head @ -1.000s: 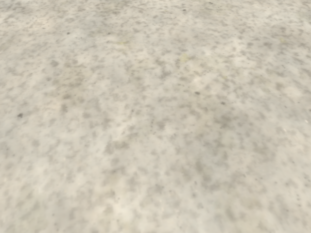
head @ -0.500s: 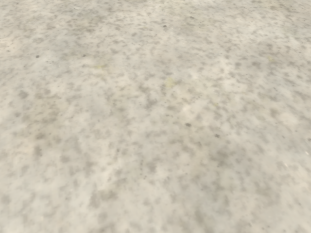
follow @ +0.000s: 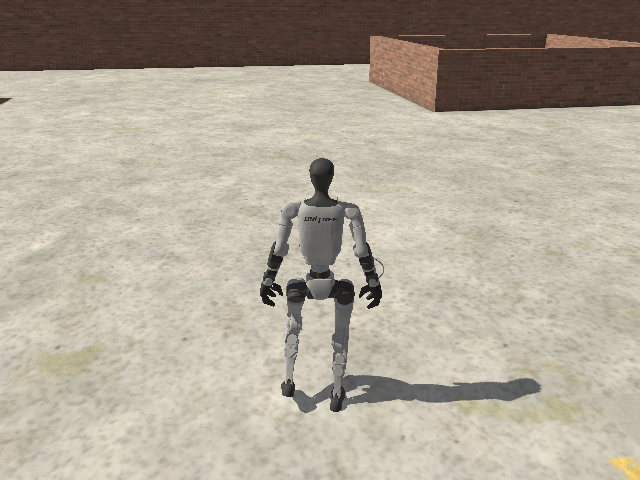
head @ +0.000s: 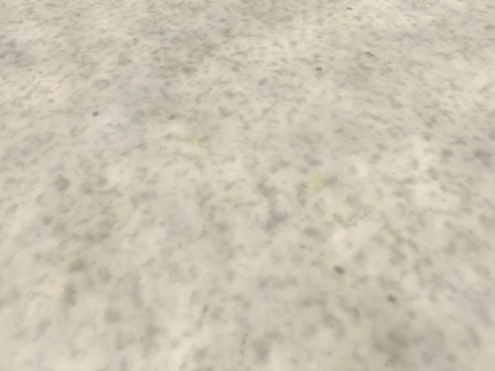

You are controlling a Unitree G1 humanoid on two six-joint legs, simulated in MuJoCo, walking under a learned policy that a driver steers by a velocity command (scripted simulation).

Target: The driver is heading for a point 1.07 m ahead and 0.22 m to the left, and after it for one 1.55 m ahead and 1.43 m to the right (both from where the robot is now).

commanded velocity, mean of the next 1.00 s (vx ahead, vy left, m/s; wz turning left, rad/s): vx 0.50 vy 0.00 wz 0.36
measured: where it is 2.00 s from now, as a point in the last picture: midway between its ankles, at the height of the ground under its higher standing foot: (200, 205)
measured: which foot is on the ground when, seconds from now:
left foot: up 0.00-0.32, down 0.34-0.86, up 0.88-1.00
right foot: down 0.00-0.36, up 0.38-0.82, down 0.84-1.00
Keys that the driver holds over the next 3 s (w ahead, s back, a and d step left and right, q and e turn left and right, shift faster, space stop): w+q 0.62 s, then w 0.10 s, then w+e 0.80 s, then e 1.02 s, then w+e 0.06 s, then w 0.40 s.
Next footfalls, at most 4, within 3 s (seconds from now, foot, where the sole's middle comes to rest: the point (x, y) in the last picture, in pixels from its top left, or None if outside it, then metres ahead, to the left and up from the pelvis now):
0.34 left None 0.34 0.16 -0.78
0.84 right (246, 303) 0.69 0.07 -0.78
1.34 left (159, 248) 0.87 0.35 -0.78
1.80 right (240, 190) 1.11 0.10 -0.78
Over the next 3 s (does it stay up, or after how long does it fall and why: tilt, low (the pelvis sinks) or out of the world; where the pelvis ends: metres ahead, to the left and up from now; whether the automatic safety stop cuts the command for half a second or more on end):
stays up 1.10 0.15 0.00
